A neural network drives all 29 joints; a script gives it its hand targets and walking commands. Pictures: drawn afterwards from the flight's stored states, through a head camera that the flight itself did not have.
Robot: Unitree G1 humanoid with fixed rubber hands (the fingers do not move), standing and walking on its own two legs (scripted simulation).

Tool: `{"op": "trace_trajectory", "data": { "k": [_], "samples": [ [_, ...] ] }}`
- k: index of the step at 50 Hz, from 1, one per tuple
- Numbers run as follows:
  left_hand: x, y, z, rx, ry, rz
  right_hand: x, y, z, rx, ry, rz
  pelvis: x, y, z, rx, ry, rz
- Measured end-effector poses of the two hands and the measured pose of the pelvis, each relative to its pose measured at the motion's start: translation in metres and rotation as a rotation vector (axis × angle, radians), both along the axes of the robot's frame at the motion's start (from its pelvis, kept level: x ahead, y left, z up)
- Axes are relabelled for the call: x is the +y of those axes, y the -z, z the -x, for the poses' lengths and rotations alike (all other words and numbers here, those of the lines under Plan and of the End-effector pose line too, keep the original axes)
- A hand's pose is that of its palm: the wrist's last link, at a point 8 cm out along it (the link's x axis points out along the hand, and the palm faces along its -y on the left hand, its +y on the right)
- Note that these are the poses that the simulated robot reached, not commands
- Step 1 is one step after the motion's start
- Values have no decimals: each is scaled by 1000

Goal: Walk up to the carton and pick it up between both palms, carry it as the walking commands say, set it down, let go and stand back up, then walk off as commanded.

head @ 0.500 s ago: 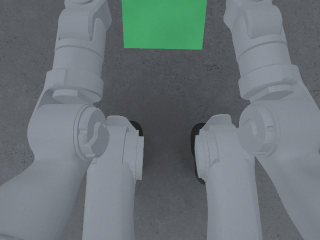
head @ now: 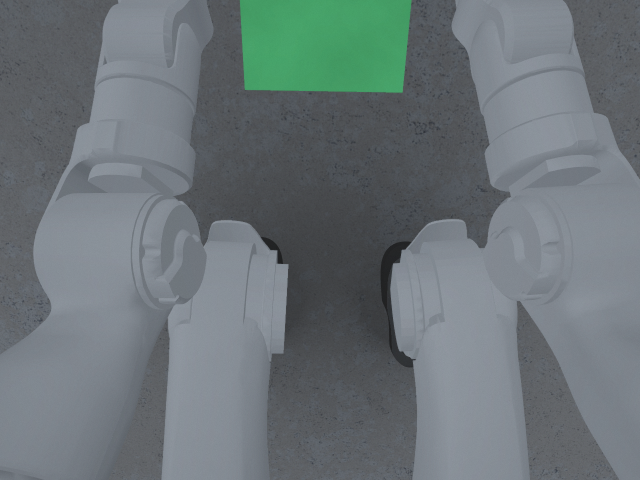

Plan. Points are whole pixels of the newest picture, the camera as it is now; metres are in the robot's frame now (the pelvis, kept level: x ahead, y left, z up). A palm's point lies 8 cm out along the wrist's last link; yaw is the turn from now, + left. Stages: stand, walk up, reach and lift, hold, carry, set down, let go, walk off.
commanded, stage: set down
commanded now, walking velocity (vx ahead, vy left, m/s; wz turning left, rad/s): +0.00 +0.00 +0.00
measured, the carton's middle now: out of the picture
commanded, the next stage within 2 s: none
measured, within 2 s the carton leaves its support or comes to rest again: rests again in 0.50 s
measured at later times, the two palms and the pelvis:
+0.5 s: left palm out of the picture +0.56 +0.14 -0.18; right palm out of the picture +0.56 -0.11 -0.18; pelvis +0.00 +0.00 +0.00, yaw +0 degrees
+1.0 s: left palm out of the picture +0.56 +0.14 -0.19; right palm out of the picture +0.57 -0.12 -0.19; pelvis +0.01 +0.00 +0.00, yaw +0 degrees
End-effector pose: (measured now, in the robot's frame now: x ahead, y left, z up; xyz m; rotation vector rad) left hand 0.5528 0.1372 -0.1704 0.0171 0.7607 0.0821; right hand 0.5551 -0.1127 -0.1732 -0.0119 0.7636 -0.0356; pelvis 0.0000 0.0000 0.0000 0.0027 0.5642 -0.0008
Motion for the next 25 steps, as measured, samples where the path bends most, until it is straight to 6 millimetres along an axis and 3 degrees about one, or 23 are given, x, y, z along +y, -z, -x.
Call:
{"op": "trace_trajectory", "data": {
  "k": [25],
  "samples": [
    [4, 10, -5, -6, 14, 26, -1, 9, -5, -14, -18, -44, 2, 3, -4, -11, -3, 1]
  ]
}}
